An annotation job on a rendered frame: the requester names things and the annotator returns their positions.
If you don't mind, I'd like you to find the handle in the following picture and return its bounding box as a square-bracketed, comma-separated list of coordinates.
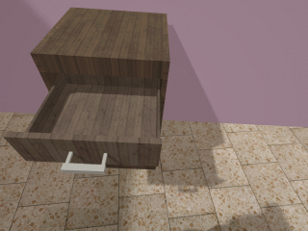
[61, 151, 108, 175]

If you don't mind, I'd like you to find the drawer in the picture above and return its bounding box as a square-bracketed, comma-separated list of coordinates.
[3, 73, 162, 167]

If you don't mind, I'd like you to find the cabinet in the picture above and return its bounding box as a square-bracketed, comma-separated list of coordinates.
[30, 7, 170, 170]

